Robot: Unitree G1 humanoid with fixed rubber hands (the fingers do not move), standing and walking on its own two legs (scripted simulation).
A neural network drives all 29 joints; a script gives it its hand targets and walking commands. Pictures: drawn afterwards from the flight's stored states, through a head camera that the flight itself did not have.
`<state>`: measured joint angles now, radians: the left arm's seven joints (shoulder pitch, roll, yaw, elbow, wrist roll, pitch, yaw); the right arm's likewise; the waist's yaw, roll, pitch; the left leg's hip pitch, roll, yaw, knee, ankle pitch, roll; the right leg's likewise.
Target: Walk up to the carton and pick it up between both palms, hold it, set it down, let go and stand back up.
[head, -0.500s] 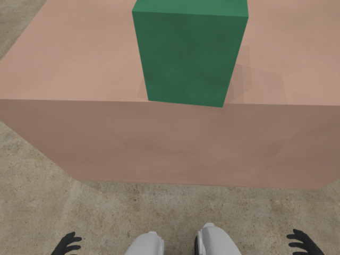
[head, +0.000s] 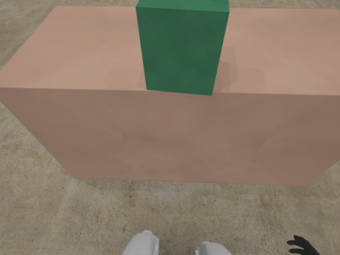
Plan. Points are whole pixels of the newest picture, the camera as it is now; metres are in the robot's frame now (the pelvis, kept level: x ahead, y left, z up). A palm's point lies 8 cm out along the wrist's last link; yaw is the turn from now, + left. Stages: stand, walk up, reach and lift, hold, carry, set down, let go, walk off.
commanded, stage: walk up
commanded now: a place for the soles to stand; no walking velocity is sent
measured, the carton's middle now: (183, 39) +0.68 -0.01 +0.14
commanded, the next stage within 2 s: none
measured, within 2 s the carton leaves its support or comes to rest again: neither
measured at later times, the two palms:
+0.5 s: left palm out of the picture +0.12 +0.30 -0.09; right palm out of the picture +0.14 -0.30 -0.08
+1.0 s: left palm out of the picture +0.13 +0.30 -0.09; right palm out of the picture +0.14 -0.30 -0.08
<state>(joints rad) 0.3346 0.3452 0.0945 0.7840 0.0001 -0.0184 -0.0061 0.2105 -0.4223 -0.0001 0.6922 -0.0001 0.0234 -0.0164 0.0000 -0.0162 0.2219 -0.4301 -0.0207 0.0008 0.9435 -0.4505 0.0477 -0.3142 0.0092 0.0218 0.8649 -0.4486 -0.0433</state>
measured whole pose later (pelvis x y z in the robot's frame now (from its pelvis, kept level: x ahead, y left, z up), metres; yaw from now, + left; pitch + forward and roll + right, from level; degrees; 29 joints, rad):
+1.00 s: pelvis +0.02 +0.00 +0.00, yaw +0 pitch -4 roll +0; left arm 0.20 0.36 0.06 0.79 0.00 -0.05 0.00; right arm 0.22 -0.41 0.00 0.72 0.00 -0.04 -0.01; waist 0.00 0.00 0.15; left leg -0.36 -0.01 0.00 0.84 -0.40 0.02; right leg -0.32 0.01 0.02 0.85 -0.46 -0.03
